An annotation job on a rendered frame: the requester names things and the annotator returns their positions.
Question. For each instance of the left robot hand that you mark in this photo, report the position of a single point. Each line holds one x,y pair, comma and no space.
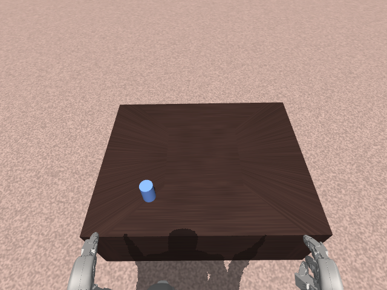
83,271

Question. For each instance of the can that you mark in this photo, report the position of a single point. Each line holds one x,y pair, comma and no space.
147,190

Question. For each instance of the right robot hand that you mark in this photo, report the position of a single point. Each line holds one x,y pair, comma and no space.
325,270

